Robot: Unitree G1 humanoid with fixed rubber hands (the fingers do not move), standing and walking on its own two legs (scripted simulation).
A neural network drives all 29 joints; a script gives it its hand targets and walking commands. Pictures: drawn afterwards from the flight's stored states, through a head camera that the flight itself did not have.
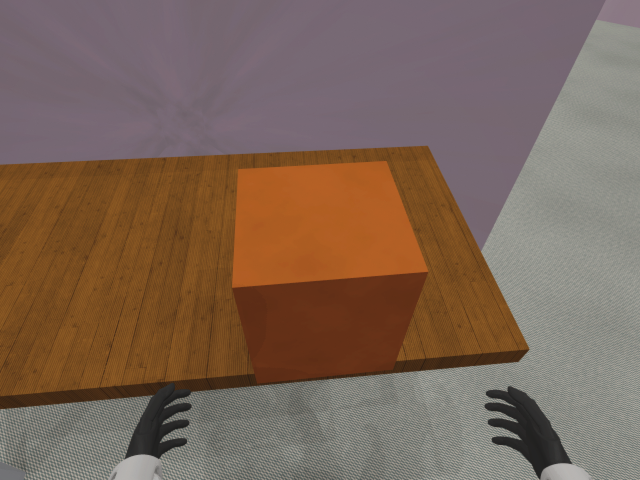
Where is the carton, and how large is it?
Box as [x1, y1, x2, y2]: [232, 161, 427, 383]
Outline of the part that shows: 386,161 238,169 232,289 257,383 392,369 427,274 427,269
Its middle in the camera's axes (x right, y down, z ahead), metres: +0.00 +0.06 +0.57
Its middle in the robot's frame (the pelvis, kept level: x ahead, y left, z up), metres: +0.38 +0.01 +0.02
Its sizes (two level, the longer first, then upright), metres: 0.210 0.200 0.250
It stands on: a table, 0.67 m high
